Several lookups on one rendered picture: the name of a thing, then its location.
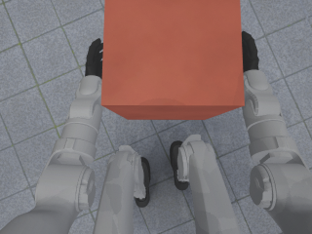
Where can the robot left forearm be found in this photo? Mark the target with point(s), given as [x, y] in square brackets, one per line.
[77, 143]

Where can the right robot hand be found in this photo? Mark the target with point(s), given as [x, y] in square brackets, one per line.
[249, 52]

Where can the robot right forearm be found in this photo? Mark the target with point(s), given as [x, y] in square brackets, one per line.
[265, 123]

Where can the left robot upper arm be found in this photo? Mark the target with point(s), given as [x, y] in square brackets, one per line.
[64, 191]

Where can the left robot hand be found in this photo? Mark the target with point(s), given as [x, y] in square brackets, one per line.
[94, 63]

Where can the right robot upper arm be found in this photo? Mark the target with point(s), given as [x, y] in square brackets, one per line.
[284, 190]

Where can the carton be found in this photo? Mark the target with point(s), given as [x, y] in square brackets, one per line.
[172, 59]

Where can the right robot foot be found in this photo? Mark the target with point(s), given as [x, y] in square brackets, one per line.
[179, 184]

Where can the right robot shin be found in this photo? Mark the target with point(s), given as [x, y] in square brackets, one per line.
[191, 138]

